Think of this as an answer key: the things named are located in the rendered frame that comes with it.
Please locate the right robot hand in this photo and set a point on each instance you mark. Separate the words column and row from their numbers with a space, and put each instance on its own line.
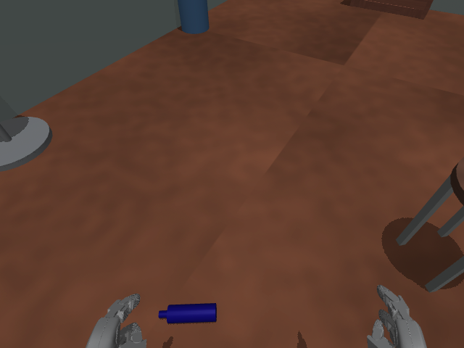
column 404, row 331

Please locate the coat stand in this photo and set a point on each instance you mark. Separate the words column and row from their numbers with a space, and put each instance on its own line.
column 22, row 139

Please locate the bottle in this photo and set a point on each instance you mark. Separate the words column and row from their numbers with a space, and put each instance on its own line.
column 190, row 313

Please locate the stool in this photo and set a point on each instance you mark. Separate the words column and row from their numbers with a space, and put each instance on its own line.
column 454, row 183

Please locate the bookshelf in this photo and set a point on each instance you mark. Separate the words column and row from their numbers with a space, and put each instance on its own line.
column 410, row 8

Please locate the left robot hand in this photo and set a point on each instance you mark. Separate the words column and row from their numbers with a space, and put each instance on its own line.
column 107, row 333

